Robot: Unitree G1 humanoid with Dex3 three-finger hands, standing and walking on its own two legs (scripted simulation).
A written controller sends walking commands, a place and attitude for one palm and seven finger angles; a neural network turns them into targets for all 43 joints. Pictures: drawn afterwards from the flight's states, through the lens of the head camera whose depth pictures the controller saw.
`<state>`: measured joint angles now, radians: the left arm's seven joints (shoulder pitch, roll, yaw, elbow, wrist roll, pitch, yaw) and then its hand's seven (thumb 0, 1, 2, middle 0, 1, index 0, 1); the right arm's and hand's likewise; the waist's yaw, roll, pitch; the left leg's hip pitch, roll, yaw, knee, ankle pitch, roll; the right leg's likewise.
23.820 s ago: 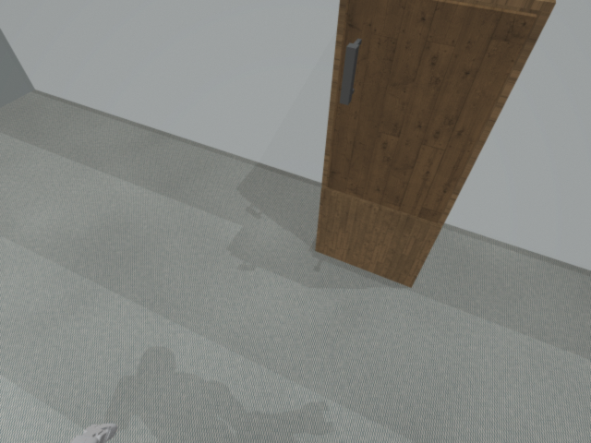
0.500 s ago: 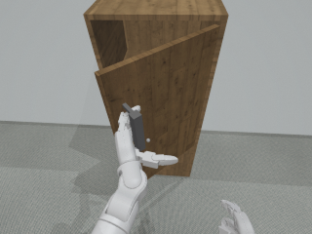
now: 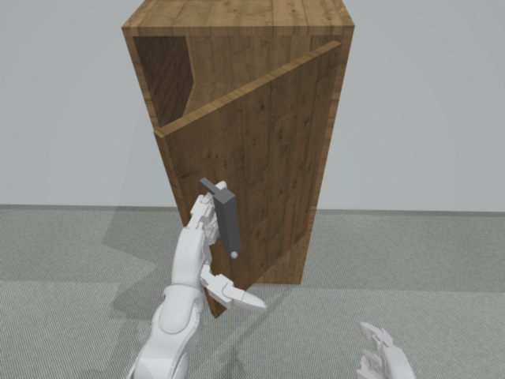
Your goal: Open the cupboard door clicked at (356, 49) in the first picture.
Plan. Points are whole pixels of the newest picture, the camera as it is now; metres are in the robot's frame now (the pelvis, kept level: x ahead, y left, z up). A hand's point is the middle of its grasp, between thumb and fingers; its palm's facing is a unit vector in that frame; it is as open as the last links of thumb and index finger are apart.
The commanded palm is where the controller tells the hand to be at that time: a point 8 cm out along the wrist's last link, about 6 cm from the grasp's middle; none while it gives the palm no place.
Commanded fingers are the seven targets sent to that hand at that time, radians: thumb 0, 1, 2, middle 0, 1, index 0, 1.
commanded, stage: slide the hand sideways off the handle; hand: left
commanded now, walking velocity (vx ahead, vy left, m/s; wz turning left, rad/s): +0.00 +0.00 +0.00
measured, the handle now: (219, 217) +0.35 +0.08 +0.09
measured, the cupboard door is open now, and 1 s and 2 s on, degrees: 47 46 46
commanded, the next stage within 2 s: draw the hand back to the body in 0.70 s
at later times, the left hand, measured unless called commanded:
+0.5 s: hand (194, 285) +0.23 +0.10 +0.08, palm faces -0.01 -1.00 -0.02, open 16.1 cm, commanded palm +0.19 +0.16 +0.08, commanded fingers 0.00 -0.50 0.30 -0.15 -0.30 -0.15 -0.30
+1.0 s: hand (160, 295) +0.21 +0.14 +0.09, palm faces +0.00 -1.00 -0.05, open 16.3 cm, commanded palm +0.18 +0.20 +0.10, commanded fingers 0.00 -0.50 0.30 -0.15 -0.30 -0.15 -0.30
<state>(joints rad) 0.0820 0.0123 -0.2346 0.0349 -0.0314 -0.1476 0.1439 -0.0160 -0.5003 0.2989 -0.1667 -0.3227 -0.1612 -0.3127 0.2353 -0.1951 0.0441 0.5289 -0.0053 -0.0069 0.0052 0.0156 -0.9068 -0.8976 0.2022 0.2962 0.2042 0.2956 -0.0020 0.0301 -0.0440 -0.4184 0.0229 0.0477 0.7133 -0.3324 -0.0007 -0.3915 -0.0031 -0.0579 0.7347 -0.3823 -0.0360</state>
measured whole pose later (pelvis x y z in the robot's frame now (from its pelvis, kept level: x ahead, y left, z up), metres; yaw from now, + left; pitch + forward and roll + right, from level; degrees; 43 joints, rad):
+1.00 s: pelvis +0.01 +0.00 -0.01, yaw +1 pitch +4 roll +0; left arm 0.49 0.18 0.00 -0.33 -0.19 -0.18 -0.11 -0.02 -0.50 0.30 -0.16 -0.30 -0.15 -0.30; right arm 0.26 -0.22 0.04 0.50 0.02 -0.16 -0.05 0.02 -0.91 -0.90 0.20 0.30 0.20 0.30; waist 0.02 0.05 -0.08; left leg -0.50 0.03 0.01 0.82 -0.40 -0.01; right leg -0.45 0.00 -0.09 0.81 -0.44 -0.04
